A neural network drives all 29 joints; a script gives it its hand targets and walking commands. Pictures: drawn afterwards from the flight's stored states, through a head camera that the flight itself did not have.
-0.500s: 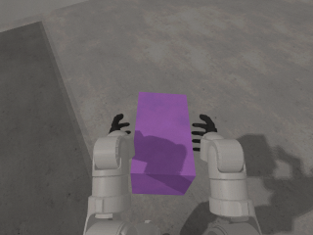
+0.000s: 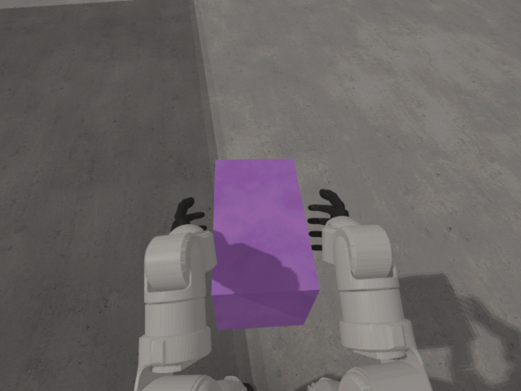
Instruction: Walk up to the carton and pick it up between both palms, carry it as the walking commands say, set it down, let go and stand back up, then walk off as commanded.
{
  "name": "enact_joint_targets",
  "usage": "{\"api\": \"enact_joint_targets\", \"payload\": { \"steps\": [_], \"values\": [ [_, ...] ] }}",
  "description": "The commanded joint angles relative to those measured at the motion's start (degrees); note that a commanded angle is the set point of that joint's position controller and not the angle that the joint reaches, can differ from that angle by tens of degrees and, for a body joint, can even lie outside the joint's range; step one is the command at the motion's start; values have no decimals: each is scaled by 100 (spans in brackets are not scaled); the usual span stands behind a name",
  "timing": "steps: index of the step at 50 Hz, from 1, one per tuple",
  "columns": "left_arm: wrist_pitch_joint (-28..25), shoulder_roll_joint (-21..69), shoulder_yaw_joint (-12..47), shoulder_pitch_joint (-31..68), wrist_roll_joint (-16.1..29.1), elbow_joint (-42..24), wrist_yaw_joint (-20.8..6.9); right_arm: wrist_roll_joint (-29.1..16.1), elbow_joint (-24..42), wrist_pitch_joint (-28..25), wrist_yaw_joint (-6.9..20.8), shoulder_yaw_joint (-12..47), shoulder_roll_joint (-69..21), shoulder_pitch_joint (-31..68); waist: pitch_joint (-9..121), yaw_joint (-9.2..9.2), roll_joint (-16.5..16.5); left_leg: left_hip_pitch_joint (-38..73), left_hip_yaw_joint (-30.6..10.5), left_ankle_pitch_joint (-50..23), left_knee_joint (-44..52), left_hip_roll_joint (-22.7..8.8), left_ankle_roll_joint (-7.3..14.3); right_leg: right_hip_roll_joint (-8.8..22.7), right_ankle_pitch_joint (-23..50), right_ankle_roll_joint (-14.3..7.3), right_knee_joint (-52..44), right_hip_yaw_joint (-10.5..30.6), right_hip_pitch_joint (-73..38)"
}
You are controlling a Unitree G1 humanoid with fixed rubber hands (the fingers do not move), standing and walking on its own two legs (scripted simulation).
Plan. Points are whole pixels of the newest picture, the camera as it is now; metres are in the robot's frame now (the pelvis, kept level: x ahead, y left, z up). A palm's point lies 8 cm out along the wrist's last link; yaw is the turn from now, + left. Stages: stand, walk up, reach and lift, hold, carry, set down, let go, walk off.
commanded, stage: carry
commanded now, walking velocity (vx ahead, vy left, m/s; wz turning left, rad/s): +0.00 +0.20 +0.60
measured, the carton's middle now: (257, 239) +0.37 +0.04 -0.02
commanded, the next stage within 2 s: none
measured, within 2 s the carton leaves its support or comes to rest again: neither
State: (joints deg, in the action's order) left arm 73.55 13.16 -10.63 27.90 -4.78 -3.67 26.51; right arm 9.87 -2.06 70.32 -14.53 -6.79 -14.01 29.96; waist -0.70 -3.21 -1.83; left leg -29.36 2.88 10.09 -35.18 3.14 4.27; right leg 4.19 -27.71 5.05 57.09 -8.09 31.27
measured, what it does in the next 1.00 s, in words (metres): steps to the left, turning left: right foot, then left foot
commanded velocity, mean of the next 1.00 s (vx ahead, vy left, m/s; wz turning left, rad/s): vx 0.00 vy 0.17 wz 0.50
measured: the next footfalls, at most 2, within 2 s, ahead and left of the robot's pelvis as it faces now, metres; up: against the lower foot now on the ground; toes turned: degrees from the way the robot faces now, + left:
right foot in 0.10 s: +0.04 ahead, -0.06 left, +0.00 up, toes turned -5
left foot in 0.40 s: -0.01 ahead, +0.31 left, +0.00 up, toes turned +23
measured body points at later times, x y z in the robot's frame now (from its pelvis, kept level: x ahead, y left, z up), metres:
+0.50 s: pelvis -0.06 +0.17 +0.00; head -0.04 +0.19 +0.45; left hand +0.22 +0.39 +0.07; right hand +0.29 +0.17 +0.08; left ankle -0.05 +0.30 -0.72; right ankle -0.04 -0.01 -0.68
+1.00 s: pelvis -0.17 +0.28 +0.01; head -0.14 +0.28 +0.46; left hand +0.05 +0.56 +0.10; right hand +0.17 +0.36 +0.10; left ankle -0.23 +0.43 -0.69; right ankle -0.07 +0.15 -0.72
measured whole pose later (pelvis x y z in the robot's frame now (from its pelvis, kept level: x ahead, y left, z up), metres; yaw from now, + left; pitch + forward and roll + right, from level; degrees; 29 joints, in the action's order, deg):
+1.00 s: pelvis -0.17 +0.28 +0.01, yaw +36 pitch +4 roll +3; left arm 72.0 14.2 -11.1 30.5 -10.3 -0.9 19.2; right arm 7.5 2.1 72.8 -20.0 -8.2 -14.1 30.6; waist 1.6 3.2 -1.2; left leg -28.8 1.1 23.9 -44.1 -2.1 -2.1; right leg 14.9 -16.2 4.9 35.6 -11.7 21.3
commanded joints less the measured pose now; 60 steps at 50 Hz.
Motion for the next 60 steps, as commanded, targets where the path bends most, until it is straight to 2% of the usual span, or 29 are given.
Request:
{"api": "enact_joint_targets", "payload": {
  "steps": [1,4,5,6,7,8,9,13,19,20,21,22,23,25,29,33,35,37,38,39,40,42,43,46,50,52,54,57,60],
  "values": [
    [-159,6299,3380,3717,2518,-129,-3097,-2056,908,-192,1559,2740,-5917,2674,3247,385,1035,2169,-1745,-1600,1149,-1447,918,-6,90,-294,-978,377,-658],
    [-201,6276,3248,3556,2460,-80,-3103,-2035,843,-132,1570,2857,-5861,2729,3342,207,569,983,-1402,-1641,905,-996,441,56,869,-541,-2948,268,-2444],
    [-188,6302,3164,3494,2385,74,-3138,-2090,824,-100,1578,2890,-5908,2934,3553,100,-224,-84,-1087,-366,350,-668,17,857,1158,-722,-3667,921,-3941],
    [-270,6216,3032,3038,2241,257,-3113,-2234,998,-54,1589,3168,-5894,3110,3307,98,-2681,-1334,-212,1793,-1857,38,-367,2980,2571,-1547,-3826,2966,-4006],
    [-330,6373,3085,3128,2285,139,-3078,-2436,1125,-65,1608,3269,-6112,3521,2850,167,-2173,-1726,-898,1643,-2995,-754,-327,3311,4282,-1813,-3669,2667,-3682],
    [-313,6578,3202,3543,2311,18,-3093,-2588,1147,-86,1650,3255,-6207,3736,2887,238,-606,-1573,-842,1443,-3239,-779,-369,2956,4563,-1653,-3355,2030,-3489],
    [-290,6437,3156,3409,2189,55,-3057,-2707,969,-72,1676,3271,-6228,3582,2807,249,109,-1340,-831,1166,-3190,-820,-429,2529,4348,-1281,-3199,1435,-3342],
    [-336,6050,3004,3729,2071,-100,-2984,-2680,238,19,1732,3246,-6310,3131,2555,260,-873,-760,-15,1147,-2037,-498,-675,1884,5308,-781,-2790,133,-3087],
    [-336,5887,2974,3248,1743,-55,-2870,-2816,-125,167,1837,3276,-6262,2870,2791,271,-1372,653,596,570,660,-388,-506,1914,4694,-256,-1953,-588,-2969],
    [-319,5956,3038,3098,1683,59,-2867,-2722,-239,138,1867,3175,-6225,2829,2754,367,-607,1513,386,-100,1165,-417,-377,1630,3607,-20,-1366,-681,-2242],
    [-318,5949,3017,3200,1687,78,-2886,-2675,-281,123,1894,3163,-6233,2800,2772,440,278,2542,-535,-2058,1072,-1054,-82,1335,1117,108,-506,-491,-963],
    [-284,5874,3312,3466,1882,-281,-2921,-2663,-254,37,1934,3028,-6069,2618,2751,461,2328,3242,-2160,-5460,718,-2134,575,318,-1605,380,526,-706,686],
    [-266,6141,3501,3731,2002,-311,-2976,-2541,-199,5,1852,2907,-6247,2578,2784,432,2441,3318,-1789,-6580,228,-1836,733,421,-1677,308,946,-45,704],
    [-289,6139,3638,3707,2239,-276,-3004,-2397,-162,-9,1834,2733,-6214,2393,3000,384,1411,3467,-1337,-5747,68,-1631,553,357,-994,258,1313,261,890],
    [-302,6288,3757,4352,2720,-986,-3007,-2348,805,-185,1666,2639,-6093,2818,3362,414,1175,2972,-1033,-3175,540,-1324,821,194,-28,129,374,167,214],
    [-154,6181,3363,3640,2553,-285,-3083,-2107,775,-134,1519,2826,-6058,2632,3325,392,626,2633,-1702,-2564,932,-1554,1042,140,12,-126,-467,385,-246],
    [-157,6289,3289,3625,2578,-94,-3135,-2061,896,-142,1511,2882,-5972,2747,3424,350,788,2304,-1997,-2250,1226,-1405,857,-39,40,-267,-1194,375,-884],
    [-187,6328,3275,3680,2478,-32,-3114,-2116,842,-89,1559,2930,-6020,3090,3293,235,828,1498,-1575,-1766,1526,-951,176,-109,273,-441,-2654,88,-2105],
    [-241,6269,3211,3440,2411,-100,-3089,-2150,844,-48,1573,3003,-5952,3019,3339,108,389,357,-1115,-1322,1436,-587,-617,280,720,-629,-3656,176,-3680],
    [-288,6351,3132,3352,2302,52,-3071,-2309,950,-27,1591,3171,-6082,3295,3737,98,-1699,-429,-475,793,-688,-7,-984,2241,779,-1322,-4119,2308,-4402],
    [-343,6316,3087,3033,2186,182,-3048,-2425,1023,15,1614,3319,-6160,3521,3089,174,-2523,-1460,-641,1828,-2483,-335,-633,3297,3647,-1761,-3740,3021,-3779],
    [-312,6411,3260,3550,2174,-238,-3047,-2674,912,-16,1667,3337,-6324,3389,2978,279,-289,-1320,-824,1478,-2800,-652,-445,2601,5383,-1221,-2914,1415,-3926],
    [-353,6318,3280,3751,2211,-453,-3023,-2770,1014,-54,1680,3377,-6332,3448,2837,254,-68,-1357,-707,1396,-2707,-678,-467,2384,5356,-1099,-2919,1056,-3862],
    [-320,6001,3157,3633,2041,-393,-2937,-2704,385,29,1728,3188,-6267,2973,2694,251,-694,-372,96,1553,-1528,-268,-685,1711,5473,-740,-2603,87,-3154],
    [-240,5842,3057,3428,1898,-244,-2937,-2715,83,174,1771,3223,-6240,2986,2664,244,-1508,352,656,821,272,-194,-676,1667,4609,-458,-2409,-193,-3071],
    [-195,5868,2970,3255,1714,119,-2926,-2655,-383,167,1833,3080,-6244,2923,2791,357,-619,1958,130,-417,1398,-615,-464,1285,2655,-20,-1612,-440,-1824],
    [-112,5977,3305,3656,1936,-38,-2967,-2548,-531,85,1908,2851,-6206,2668,2755,411,2288,3449,-2087,-5826,592,-2410,364,339,-1480,210,161,-366,520],
    [-167,6165,3678,4052,2263,-271,-3034,-2423,-288,-38,1889,2646,-6270,2683,2767,369,1696,3122,-1198,-4663,530,-2064,397,294,-817,10,763,310,601],
    [-174,6252,3649,4440,2605,-221,-3104,-2361,147,-162,1759,2477,-6213,3066,3116,399,866,2641,-641,-1021,1266,-1872,435,215,-25,-111,131,322,-20]
  ]
}}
